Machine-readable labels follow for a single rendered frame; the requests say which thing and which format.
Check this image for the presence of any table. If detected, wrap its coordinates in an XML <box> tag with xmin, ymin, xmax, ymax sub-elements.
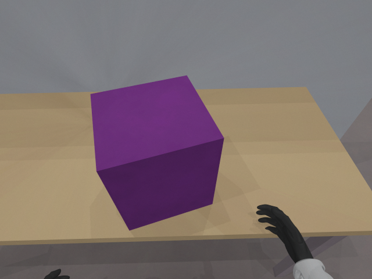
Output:
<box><xmin>0</xmin><ymin>87</ymin><xmax>372</xmax><ymax>277</ymax></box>

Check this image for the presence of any robot right hand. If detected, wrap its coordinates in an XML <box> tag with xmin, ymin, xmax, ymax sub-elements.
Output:
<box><xmin>256</xmin><ymin>204</ymin><xmax>313</xmax><ymax>263</ymax></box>

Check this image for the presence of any right robot forearm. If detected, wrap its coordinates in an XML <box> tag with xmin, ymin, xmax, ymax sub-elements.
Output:
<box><xmin>293</xmin><ymin>259</ymin><xmax>333</xmax><ymax>279</ymax></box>

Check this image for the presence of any carton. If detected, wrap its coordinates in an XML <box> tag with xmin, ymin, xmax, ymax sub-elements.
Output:
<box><xmin>91</xmin><ymin>76</ymin><xmax>224</xmax><ymax>231</ymax></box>

